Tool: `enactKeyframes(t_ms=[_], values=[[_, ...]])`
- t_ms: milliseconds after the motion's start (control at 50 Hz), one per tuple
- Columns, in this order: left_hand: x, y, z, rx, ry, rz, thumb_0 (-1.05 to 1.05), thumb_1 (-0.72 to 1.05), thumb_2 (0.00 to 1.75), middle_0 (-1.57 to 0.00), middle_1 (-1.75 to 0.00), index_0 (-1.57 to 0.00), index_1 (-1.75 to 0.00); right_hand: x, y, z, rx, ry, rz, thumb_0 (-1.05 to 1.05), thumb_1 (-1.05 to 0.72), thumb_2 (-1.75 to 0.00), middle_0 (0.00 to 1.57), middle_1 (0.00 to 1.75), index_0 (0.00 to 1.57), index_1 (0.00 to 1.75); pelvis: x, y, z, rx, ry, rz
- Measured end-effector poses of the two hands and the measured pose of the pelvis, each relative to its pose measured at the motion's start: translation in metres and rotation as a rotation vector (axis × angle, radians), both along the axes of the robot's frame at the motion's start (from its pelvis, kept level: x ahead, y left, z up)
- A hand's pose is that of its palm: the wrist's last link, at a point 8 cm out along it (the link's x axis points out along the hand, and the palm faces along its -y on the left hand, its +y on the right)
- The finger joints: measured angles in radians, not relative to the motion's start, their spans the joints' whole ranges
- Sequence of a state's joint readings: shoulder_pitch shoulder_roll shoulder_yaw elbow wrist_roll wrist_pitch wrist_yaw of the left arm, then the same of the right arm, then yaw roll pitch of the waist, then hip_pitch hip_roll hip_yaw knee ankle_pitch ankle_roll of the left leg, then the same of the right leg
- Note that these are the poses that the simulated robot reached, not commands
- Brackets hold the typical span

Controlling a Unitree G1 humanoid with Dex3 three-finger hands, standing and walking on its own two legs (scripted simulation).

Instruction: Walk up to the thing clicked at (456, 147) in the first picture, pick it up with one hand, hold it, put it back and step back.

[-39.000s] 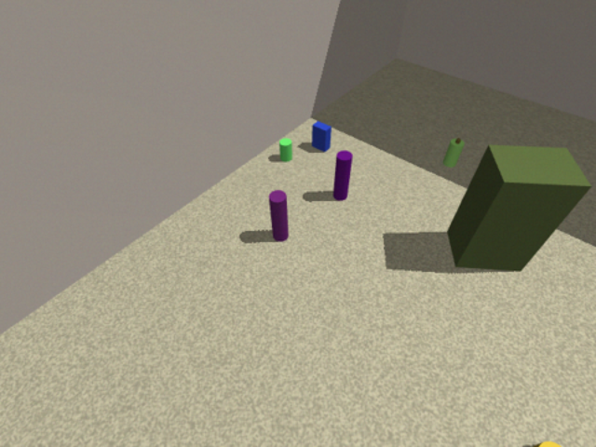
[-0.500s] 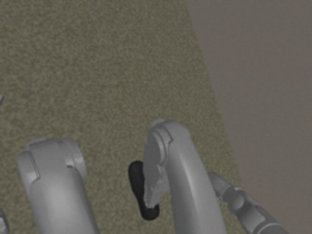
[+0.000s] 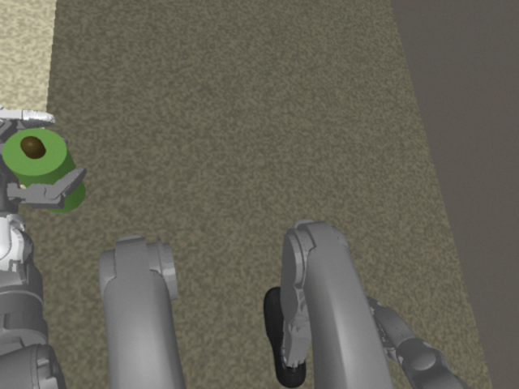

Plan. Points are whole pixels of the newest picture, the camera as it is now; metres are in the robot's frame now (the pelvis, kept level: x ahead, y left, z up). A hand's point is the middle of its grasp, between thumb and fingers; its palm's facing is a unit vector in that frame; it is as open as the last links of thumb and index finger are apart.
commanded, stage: settle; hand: left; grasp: from the side
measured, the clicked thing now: (48, 171) +0.42 +0.29 -0.08
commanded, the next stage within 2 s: lift in 0.96 s
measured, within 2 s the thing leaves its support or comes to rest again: neither
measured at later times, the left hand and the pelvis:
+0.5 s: hand (48, 140) +0.43 +0.27 +0.00, palm faces +0.22 -0.97 -0.06, open 9.4 cm; pelvis +0.01 -0.01 +0.03, yaw +3 degrees
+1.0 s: hand (35, 130) +0.42 +0.27 +0.03, palm faces +0.24 -0.97 -0.05, open 9.4 cm; pelvis +0.00 -0.01 +0.05, yaw +5 degrees
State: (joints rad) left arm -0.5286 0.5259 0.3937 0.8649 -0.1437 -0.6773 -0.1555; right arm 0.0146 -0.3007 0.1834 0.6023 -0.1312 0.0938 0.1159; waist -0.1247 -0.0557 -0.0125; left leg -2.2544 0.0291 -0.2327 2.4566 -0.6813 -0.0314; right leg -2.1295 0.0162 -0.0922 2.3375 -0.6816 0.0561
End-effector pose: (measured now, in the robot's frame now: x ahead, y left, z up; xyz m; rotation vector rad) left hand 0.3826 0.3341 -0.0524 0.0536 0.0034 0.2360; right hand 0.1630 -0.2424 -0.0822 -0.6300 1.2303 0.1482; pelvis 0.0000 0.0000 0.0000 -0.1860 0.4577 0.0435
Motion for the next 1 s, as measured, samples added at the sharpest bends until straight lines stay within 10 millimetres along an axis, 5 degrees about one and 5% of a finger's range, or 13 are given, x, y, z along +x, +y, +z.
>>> enactKeyframes(t_ms=[420, 1000], values=[[0.013, -0.018, 0.052, 0.001, 0.01, -0.004, 0.01, -0.21, 0.98, -0.79, -0.94, -0.73, -0.95, 0.005, -0.026, 0.0, 0.04, -0.016, -0.116, 0.01, -0.9, -0.9, 0.21, 0.3, 0.2, 0.3, 0.009, -0.014, 0.024, 0.07, 0.081, 0.018], [0.008, -0.017, 0.084, -0.01, 0.021, 0.004, 0.01, -0.21, 0.98, -0.79, -0.94, -0.72, -0.95, -0.006, -0.018, 0.023, 0.059, -0.039, -0.152, 0.01, -0.9, -0.9, 0.21, 0.3, 0.2, 0.3, 0.005, -0.011, 0.049, 0.083, 0.092, 0.037]])
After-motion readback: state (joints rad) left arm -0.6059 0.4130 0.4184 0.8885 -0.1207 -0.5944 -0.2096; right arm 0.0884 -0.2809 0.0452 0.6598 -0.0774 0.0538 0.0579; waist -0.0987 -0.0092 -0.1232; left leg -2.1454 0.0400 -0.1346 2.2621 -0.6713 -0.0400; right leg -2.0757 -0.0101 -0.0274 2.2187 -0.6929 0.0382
